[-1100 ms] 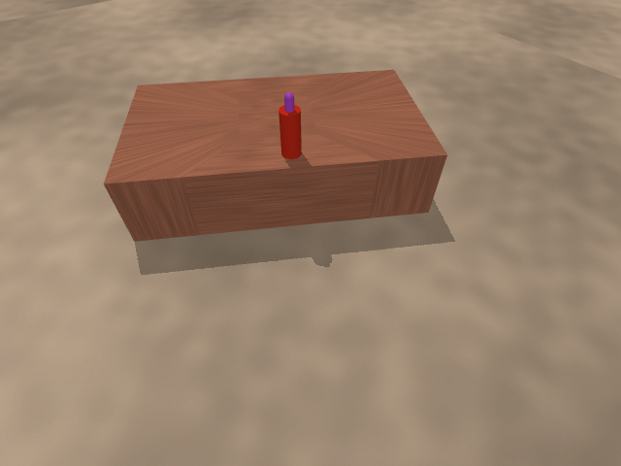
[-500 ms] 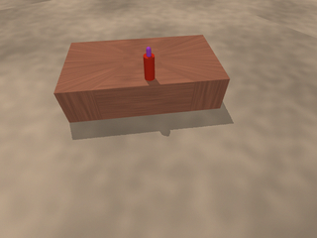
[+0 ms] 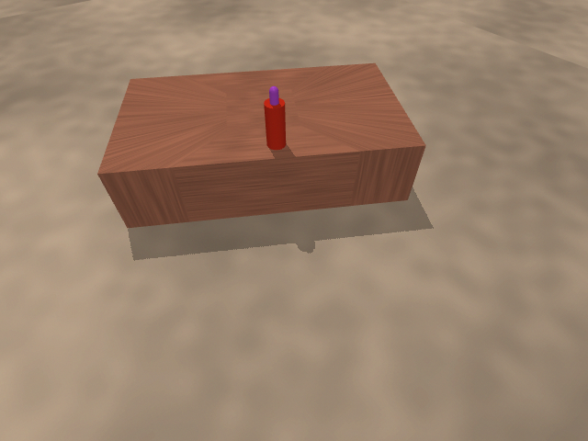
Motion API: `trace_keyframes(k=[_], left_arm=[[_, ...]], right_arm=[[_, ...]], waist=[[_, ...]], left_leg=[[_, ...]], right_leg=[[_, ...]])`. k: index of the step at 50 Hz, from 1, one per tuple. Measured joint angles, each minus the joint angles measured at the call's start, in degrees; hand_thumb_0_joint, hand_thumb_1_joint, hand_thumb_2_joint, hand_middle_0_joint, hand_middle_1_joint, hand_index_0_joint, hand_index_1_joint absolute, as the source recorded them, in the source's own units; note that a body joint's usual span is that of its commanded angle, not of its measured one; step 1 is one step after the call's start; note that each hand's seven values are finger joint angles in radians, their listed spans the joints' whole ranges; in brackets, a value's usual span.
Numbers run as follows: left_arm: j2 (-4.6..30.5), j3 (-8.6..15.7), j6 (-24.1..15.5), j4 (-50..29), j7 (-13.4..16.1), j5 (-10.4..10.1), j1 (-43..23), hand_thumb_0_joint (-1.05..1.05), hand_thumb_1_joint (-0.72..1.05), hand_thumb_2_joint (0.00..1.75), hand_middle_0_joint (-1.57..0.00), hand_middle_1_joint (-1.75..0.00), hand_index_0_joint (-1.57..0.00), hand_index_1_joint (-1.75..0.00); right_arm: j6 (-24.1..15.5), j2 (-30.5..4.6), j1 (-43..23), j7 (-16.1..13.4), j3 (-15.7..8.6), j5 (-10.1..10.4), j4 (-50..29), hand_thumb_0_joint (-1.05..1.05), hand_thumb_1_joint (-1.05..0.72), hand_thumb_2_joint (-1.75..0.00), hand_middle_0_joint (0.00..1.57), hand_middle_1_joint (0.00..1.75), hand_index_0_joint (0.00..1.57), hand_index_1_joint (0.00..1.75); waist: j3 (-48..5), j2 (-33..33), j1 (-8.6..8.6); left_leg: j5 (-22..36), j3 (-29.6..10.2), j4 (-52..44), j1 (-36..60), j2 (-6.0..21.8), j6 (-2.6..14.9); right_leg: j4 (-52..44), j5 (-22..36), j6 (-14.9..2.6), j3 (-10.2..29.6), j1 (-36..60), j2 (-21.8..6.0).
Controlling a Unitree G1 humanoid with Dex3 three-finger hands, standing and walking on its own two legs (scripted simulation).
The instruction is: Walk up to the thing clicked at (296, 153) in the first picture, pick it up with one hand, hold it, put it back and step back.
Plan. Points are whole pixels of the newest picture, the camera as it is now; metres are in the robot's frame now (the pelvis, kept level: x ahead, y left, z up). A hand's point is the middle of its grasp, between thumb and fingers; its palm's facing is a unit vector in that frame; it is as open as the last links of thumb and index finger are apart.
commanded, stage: stand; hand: right
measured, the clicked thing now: (275, 117) +1.30 +0.08 -0.32
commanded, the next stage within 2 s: walk up in 0.02 s
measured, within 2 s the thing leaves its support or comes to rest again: neither
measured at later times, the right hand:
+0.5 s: hand (414, 400) +0.21 -0.18 -0.14, palm faces -0.10 +0.91 -0.40, open 7.4 cm
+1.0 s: hand (372, 268) +0.48 -0.15 -0.16, palm faces -0.24 +0.91 -0.33, open 7.4 cm
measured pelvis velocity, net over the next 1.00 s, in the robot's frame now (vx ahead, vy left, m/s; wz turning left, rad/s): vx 0.34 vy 0.10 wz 0.20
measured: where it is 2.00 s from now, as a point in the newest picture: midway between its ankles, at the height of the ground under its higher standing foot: (248, 300)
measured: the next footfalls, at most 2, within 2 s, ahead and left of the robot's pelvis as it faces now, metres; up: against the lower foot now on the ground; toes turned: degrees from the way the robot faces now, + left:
left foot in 0.34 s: +0.19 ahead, +0.23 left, +0.00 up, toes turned +11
right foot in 0.80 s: +0.42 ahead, -0.01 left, +0.00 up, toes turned +3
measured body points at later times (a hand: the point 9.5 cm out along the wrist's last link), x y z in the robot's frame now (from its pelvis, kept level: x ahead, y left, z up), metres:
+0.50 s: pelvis +0.12 +0.10 -0.02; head +0.13 +0.12 +0.43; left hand +0.13 +0.44 -0.15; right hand +0.22 -0.22 -0.12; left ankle +0.15 +0.22 -0.75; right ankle +0.09 -0.06 -0.68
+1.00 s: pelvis +0.34 +0.10 -0.01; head +0.37 +0.07 +0.43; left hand +0.34 +0.42 -0.11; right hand +0.49 -0.20 -0.14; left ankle +0.34 +0.24 -0.69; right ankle +0.38 -0.02 -0.75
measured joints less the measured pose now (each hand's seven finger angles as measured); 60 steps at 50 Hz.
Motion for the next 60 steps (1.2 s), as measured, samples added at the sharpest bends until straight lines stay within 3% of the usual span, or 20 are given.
trace_keyframes(k=[2,5,9,16,18,19,20,22,24,31,38,39,41,44,46,53,57,60], left_arm=[[0.00,0.54,-0.12,-0.44,-0.45,0.16,0.17,0.01,0.90,0.90,-0.20,-0.30,-0.20,-0.30],[0.41,2.47,-1.76,-3.10,-1.73,1.14,2.16,0.01,0.90,0.90,-0.20,-0.30,-0.21,-0.30],[1.43,3.85,-3.17,-6.10,-1.89,1.63,5.36,0.01,0.90,0.90,-0.20,-0.30,-0.21,-0.30],[6.12,5.10,-2.60,-7.64,-2.61,1.71,9.65,0.01,0.90,0.90,-0.20,-0.30,-0.21,-0.30],[7.34,5.22,-2.04,-7.72,-2.61,1.75,10.39,0.01,0.90,0.90,-0.20,-0.30,-0.21,-0.30],[7.80,5.33,-1.64,-7.63,-2.47,1.72,10.54,0.01,0.90,0.90,-0.20,-0.30,-0.21,-0.30],[7.76,5.31,-1.15,-7.36,-2.27,1.35,10.45,0.01,0.90,0.90,-0.20,-0.30,-0.20,-0.30],[7.59,4.51,-0.33,-6.96,-2.05,0.99,9.39,0.01,0.90,0.90,-0.20,-0.30,-0.20,-0.30],[7.53,3.85,-0.60,-7.62,-2.30,0.28,8.54,0.01,0.90,0.90,-0.20,-0.30,-0.20,-0.30],[5.84,3.72,-1.29,-10.57,-4.36,0.50,7.72,0.01,0.90,0.90,-0.20,-0.30,-0.20,-0.30],[4.60,4.25,-1.91,-11.55,-5.08,0.74,7.11,0.01,0.90,0.90,-0.20,-0.30,-0.20,-0.30],[4.70,4.37,-2.32,-11.89,-4.97,0.73,7.21,0.01,0.90,0.90,-0.20,-0.30,-0.20,-0.30],[4.17,4.78,-3.63,-12.69,-4.17,0.96,6.72,0.01,0.90,0.90,-0.20,-0.30,-0.20,-0.30],[3.00,4.06,-4.81,-14.34,-3.40,0.32,6.83,0.01,0.90,0.90,-0.20,-0.30,-0.20,-0.30],[2.04,3.32,-4.95,-14.79,-3.10,-0.02,7.72,0.01,0.90,0.90,-0.20,-0.30,-0.20,-0.30],[2.51,2.79,-4.75,-15.47,-2.85,0.48,12.12,0.01,0.90,0.90,-0.20,-0.30,-0.21,-0.30],[4.09,3.00,-4.39,-15.69,-2.87,0.51,14.09,0.01,0.90,0.90,-0.20,-0.30,-0.21,-0.30],[5.31,2.96,-3.59,-15.37,-2.70,0.43,15.54,0.01,0.89,0.90,-0.20,-0.30,-0.21,-0.30]], right_arm=[[0.06,-0.05,0.41,0.46,-0.55,-0.24,-0.56,0.00,-0.90,-0.90,0.20,0.30,0.21,0.30],[0.59,-1.02,3.08,2.13,-2.28,-1.37,-2.69,0.00,-0.90,-0.90,0.20,0.30,0.21,0.30],[1.01,-3.27,5.17,3.72,-4.13,-2.03,-4.37,0.01,-0.90,-0.90,0.20,0.30,0.21,0.30],[0.17,-5.39,6.52,5.86,-6.31,-1.89,-7.81,0.01,-0.90,-0.90,0.20,0.30,0.21,0.30],[-0.53,-5.62,6.73,5.75,-6.82,-1.79,-8.52,0.01,-0.90,-0.90,0.20,0.30,0.21,0.30],[-1.03,-5.38,6.34,5.43,-7.01,-1.80,-8.92,0.01,-0.90,-0.90,0.20,0.30,0.21,0.30],[-1.62,-5.20,6.18,5.07,-7.01,-1.71,-9.68,0.01,-0.90,-0.90,0.20,0.30,0.21,0.30],[-2.32,-4.22,6.92,4.59,-6.64,-0.87,-10.93,0.00,-0.90,-0.90,0.20,0.30,0.21,0.30],[-2.40,-3.00,8.02,4.17,-5.63,-0.54,-11.43,0.00,-0.90,-0.90,0.20,0.30,0.21,0.30],[-3.14,-1.52,12.58,3.84,-3.75,-0.42,-12.50,0.00,-0.90,-0.90,0.20,0.30,0.21,0.30],[-3.07,-3.22,14.94,3.61,-3.84,-0.19,-13.76,0.01,-0.90,-0.90,0.20,0.30,0.21,0.30],[-2.92,-3.47,15.24,3.48,-3.85,-0.22,-13.97,0.01,-0.90,-0.90,0.20,0.30,0.21,0.30],[-2.45,-4.07,14.97,2.92,-3.94,-0.16,-13.96,0.01,-0.90,-0.90,0.20,0.30,0.21,0.30],[-1.62,-4.37,12.77,2.20,-3.59,-0.04,-13.21,0.01,-0.90,-0.90,0.20,0.30,0.21,0.30],[-1.78,-4.94,11.18,2.24,-3.58,0.23,-13.27,0.01,-0.90,-0.90,0.20,0.30,0.21,0.30],[-2.00,-4.86,7.56,4.05,-4.23,-0.42,-15.40,0.01,-0.90,-0.90,0.20,0.30,0.21,0.30],[-1.95,-4.48,6.23,4.70,-4.59,-0.67,-15.71,0.01,-0.90,-0.90,0.20,0.30,0.21,0.30],[-2.82,-4.32,5.80,4.69,-4.75,-0.87,-16.11,0.01,-0.90,-0.90,0.20,0.30,0.21,0.30]], waist=[[-0.09,0.07,-0.08],[-1.25,0.60,-0.04],[-1.27,1.27,1.51],[0.08,0.39,1.71],[0.15,-0.94,1.46],[0.73,-2.49,1.52],[1.12,-2.92,1.02],[1.29,-2.81,-0.43],[1.32,-3.38,-0.74],[0.45,-2.98,-1.27],[-0.05,-0.36,-1.81],[-0.24,0.03,-1.70],[0.34,2.23,-1.19],[1.29,3.01,0.27],[1.59,3.77,0.89],[1.80,2.71,2.51],[2.02,1.31,3.42],[1.67,-0.49,3.40]], left_leg=[[-1.67,-0.22,1.44,-0.64,-0.06,0.65],[-11.57,-0.39,14.09,-6.24,-0.01,2.82],[-11.20,-0.46,28.95,-15.53,1.13,2.06],[-3.93,0.71,18.10,-17.86,5.73,0.98],[-0.66,2.25,16.97,-16.39,4.64,0.69],[-1.44,3.67,18.99,-16.20,3.36,0.61],[-3.20,4.23,20.93,-16.28,2.73,0.82],[-4.94,3.76,21.04,-15.26,2.06,1.73],[-4.87,4.00,18.01,-12.40,1.42,2.38],[-5.24,4.00,8.97,-2.98,-0.29,2.95],[-11.96,3.23,10.19,2.28,-0.08,1.07],[-13.98,2.95,12.17,2.34,0.29,0.67],[-17.07,1.27,22.59,-0.66,2.14,2.17],[-16.79,-1.83,41.62,-9.34,-0.27,3.40],[-14.09,-1.84,45.17,-14.15,-0.42,3.43],[-6.20,0.66,29.65,-22.45,2.96,1.60],[-1.06,2.31,19.33,-21.13,3.75,2.12],[2.28,3.99,15.25,-17.67,2.33,2.83]], right_leg=[[0.81,-1.11,-0.25,-0.26,-0.27,-0.02],[3.72,-5.02,-1.50,-1.84,-0.95,-0.07],[2.09,-4.12,-1.72,-3.16,1.20,-0.83],[5.29,-9.90,1.41,-5.40,5.21,-3.64],[11.47,-14.76,1.05,-5.30,4.35,-5.96],[17.71,-16.38,-0.39,-4.13,2.25,-8.06],[25.89,-17.75,-1.38,-1.60,-1.07,-7.92],[39.63,-17.94,-2.63,1.88,-7.92,-4.88],[45.26,-14.31,-2.94,2.13,-13.71,-4.04],[30.86,-6.31,-0.33,-0.79,-22.00,-6.02],[17.02,0.73,-1.02,-1.78,-19.54,-5.49],[15.27,0.73,-1.32,-2.26,-17.82,-4.86],[16.97,0.75,-0.90,-3.84,-16.61,-3.20],[19.12,-3.30,-1.01,-4.76,-14.75,-3.33],[16.61,-3.60,-1.03,-5.31,-11.92,-3.27],[9.48,-4.91,-0.72,-6.63,-4.38,-3.05],[10.50,-8.64,0.65,-7.29,-1.63,-3.23],[16.40,-14.07,0.94,-6.97,-1.32,-4.88]])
